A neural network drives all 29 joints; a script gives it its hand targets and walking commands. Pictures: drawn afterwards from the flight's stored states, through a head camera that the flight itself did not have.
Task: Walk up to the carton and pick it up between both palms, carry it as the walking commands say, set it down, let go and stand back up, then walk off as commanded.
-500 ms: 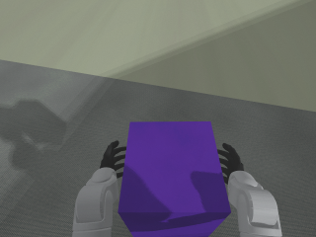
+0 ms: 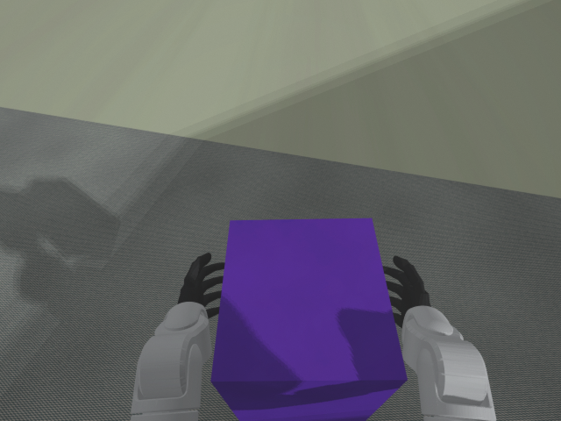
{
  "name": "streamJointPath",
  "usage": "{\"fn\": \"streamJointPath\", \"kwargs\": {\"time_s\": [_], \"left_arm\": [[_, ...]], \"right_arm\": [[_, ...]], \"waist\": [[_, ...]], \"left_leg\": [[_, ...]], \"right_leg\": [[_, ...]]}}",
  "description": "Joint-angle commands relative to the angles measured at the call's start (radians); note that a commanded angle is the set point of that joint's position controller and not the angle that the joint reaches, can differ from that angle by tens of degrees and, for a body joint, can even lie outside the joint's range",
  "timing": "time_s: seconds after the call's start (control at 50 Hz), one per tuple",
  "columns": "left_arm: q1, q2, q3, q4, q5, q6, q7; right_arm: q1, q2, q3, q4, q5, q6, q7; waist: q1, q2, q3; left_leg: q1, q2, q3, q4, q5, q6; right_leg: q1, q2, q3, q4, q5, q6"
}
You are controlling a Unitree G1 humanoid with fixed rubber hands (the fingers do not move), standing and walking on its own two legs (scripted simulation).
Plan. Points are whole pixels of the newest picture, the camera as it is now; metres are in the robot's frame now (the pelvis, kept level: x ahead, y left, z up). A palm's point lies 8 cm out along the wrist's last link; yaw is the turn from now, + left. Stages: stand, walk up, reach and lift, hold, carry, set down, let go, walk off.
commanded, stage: carry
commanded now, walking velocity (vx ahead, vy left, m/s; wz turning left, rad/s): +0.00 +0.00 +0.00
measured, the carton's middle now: (301, 327) +0.28 +0.00 -0.02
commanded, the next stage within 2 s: none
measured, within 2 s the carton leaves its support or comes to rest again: neither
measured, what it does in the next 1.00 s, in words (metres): stands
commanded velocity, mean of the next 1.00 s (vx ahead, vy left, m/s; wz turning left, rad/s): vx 0.00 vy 0.00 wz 0.00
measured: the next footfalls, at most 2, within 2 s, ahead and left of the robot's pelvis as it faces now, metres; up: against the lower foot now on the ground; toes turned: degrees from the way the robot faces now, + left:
none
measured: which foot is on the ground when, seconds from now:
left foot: down 0.00-1.00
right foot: down 0.00-1.00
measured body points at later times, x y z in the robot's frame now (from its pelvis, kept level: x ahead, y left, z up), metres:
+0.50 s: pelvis +0.00 +0.00 +0.00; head -0.01 +0.00 +0.45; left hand +0.28 +0.14 +0.06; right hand +0.28 -0.15 +0.06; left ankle -0.01 +0.08 -0.74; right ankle +0.04 -0.14 -0.74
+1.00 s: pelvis +0.00 -0.01 +0.00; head -0.01 +0.00 +0.45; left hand +0.28 +0.14 +0.06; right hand +0.28 -0.16 +0.06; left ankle -0.01 +0.08 -0.74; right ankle +0.04 -0.14 -0.74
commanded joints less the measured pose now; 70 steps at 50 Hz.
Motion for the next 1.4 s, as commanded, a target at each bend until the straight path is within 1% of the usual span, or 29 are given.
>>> {"fn": "streamJointPath", "kwargs": {"time_s": [0.0,0.18,0.44,1.38], "left_arm": [[-0.363,-0.688,-0.478,-0.135,-0.186,-0.033,-0.110],[-0.357,-0.697,-0.490,-0.157,-0.192,-0.014,-0.105],[-0.366,-0.709,-0.487,-0.157,-0.192,0.008,-0.104],[-0.362,-0.699,-0.481,-0.168,-0.193,0.022,-0.097]], "right_arm": [[-0.380,0.679,0.454,-0.131,0.172,-0.029,0.107],[-0.375,0.687,0.468,-0.154,0.178,-0.009,0.101],[-0.385,0.697,0.469,-0.153,0.178,0.014,0.100],[-0.384,0.685,0.470,-0.163,0.179,0.030,0.088]], "waist": [[0.000,0.017,-0.234],[0.000,0.017,-0.232],[0.001,0.015,-0.223],[0.001,0.012,-0.220]], "left_leg": [[0.086,0.151,-0.116,-0.096,0.248,-0.001],[0.085,0.151,-0.111,-0.096,0.254,-0.002],[0.078,0.150,-0.106,-0.102,0.232,-0.007],[0.085,0.149,-0.090,-0.103,0.219,-0.016]], "right_leg": [[0.100,-0.085,0.055,-0.033,0.161,-0.045],[0.104,-0.086,0.054,-0.033,0.161,-0.048],[0.106,-0.086,0.057,-0.038,0.147,-0.050],[0.109,-0.092,0.053,-0.043,0.151,-0.054]]}}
